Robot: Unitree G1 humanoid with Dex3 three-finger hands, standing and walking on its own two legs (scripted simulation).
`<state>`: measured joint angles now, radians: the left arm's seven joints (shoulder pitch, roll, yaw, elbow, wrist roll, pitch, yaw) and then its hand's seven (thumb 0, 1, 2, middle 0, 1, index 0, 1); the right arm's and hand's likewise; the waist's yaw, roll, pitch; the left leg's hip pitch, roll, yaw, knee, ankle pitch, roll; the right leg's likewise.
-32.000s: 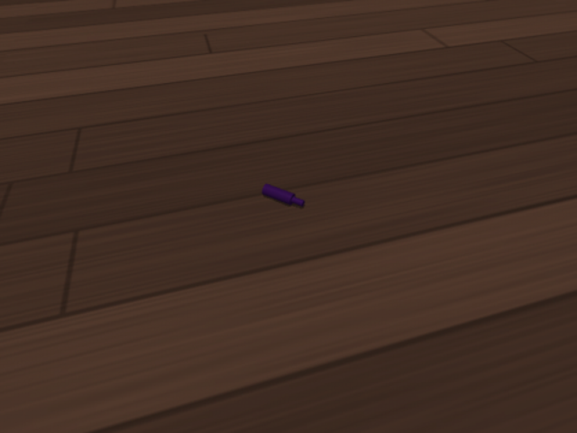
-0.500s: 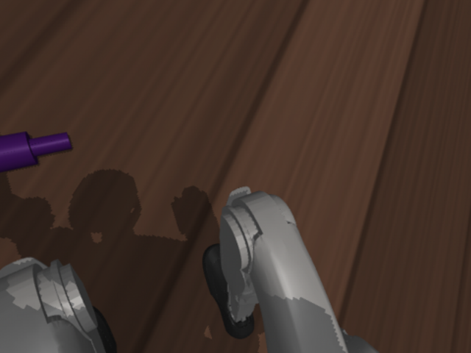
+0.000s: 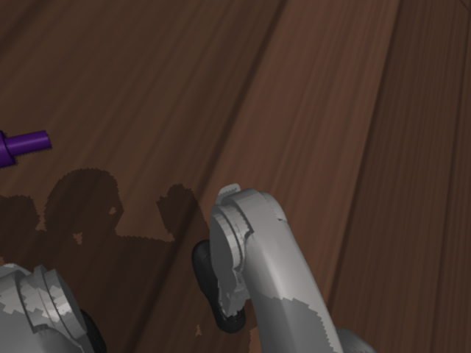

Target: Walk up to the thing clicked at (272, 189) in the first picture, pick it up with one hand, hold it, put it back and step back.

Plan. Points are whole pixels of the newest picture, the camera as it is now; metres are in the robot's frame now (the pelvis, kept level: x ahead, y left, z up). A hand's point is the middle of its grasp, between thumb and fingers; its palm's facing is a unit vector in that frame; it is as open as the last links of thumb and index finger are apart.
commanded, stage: close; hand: left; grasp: from above
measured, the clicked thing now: out of the picture +0.48 +0.26 -0.27
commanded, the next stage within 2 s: settle in 1.42 s
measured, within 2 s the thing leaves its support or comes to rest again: leaves its support in 1.84 s
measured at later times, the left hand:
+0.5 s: hand out of the picture +0.46 +0.28 -0.24, palm faces -0.45 -0.12 -0.88, open 11.2 cm
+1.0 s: hand out of the picture +0.46 +0.28 -0.24, palm faces -0.46 -0.11 -0.88, open 9.2 cm
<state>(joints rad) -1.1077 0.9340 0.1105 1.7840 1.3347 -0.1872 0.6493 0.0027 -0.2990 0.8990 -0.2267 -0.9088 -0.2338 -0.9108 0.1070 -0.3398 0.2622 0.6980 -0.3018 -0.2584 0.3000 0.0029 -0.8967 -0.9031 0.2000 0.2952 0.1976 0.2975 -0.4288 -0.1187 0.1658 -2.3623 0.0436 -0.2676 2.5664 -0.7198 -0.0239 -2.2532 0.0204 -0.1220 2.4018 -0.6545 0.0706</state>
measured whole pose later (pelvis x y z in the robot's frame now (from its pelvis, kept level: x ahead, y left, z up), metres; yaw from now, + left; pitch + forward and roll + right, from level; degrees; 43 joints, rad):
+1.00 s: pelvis +0.00 +0.00 +0.01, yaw -1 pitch +28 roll -13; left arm -1.09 0.97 0.09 1.77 1.32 -0.22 0.62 0.00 0.17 0.60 -0.59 -0.66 -0.60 -0.64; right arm 0.11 -0.35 0.29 0.67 -0.30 -0.25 0.29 0.00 -0.90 -0.91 0.20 0.29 0.20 0.30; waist -0.42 -0.13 0.18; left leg -2.35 0.04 -0.28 2.55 -0.72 -0.02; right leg -2.23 0.02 -0.14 2.37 -0.65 0.07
